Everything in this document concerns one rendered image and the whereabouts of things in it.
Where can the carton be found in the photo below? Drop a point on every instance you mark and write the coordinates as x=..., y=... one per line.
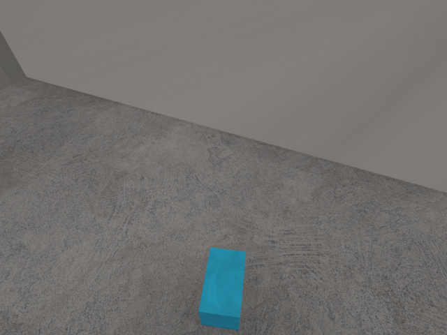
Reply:
x=221, y=299

